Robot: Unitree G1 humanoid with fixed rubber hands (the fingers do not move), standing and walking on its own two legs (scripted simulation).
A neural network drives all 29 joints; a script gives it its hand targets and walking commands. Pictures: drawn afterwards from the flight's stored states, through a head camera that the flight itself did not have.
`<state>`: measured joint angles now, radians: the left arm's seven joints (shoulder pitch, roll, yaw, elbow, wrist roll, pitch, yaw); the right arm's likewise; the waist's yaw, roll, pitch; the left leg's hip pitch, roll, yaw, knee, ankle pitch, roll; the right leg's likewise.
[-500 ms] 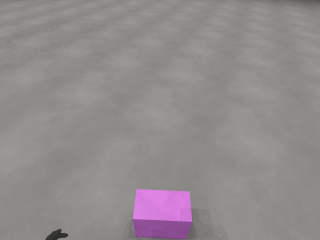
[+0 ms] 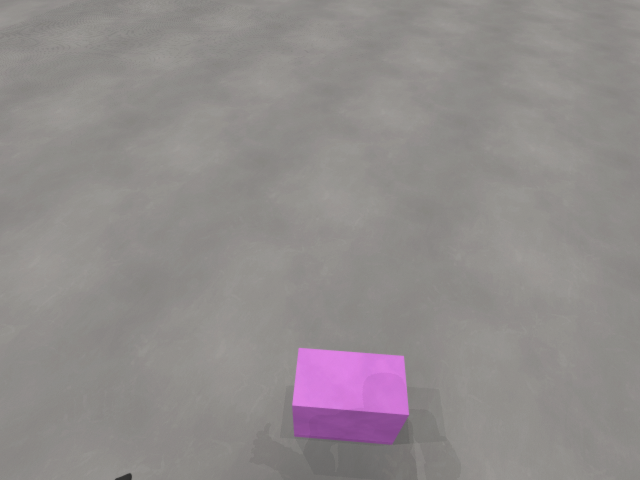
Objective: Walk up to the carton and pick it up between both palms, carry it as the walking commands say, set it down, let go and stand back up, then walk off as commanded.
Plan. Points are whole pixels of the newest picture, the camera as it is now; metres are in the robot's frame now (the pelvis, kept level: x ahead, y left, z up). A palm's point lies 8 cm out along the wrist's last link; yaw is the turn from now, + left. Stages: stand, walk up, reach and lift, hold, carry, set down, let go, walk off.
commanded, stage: walk off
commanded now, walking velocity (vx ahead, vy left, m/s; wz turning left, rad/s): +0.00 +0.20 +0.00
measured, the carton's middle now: (346, 397) +0.46 -0.07 -0.64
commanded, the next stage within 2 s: stand in 1.12 s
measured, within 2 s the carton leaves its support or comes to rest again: neither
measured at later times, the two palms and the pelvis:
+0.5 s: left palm out of the picture +0.03 +0.34 -0.10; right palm out of the picture +0.09 -0.19 -0.11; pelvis -0.02 +0.07 -0.01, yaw +3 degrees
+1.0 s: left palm out of the picture -0.02 +0.42 -0.09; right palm out of the picture +0.06 -0.11 -0.11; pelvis -0.05 +0.14 +0.00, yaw +4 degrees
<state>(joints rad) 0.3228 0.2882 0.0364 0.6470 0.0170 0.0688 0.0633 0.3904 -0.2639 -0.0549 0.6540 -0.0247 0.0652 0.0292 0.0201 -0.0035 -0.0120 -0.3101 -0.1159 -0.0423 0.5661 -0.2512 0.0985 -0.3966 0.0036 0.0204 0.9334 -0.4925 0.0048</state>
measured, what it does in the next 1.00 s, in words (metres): steps to the left: right foot, then left foot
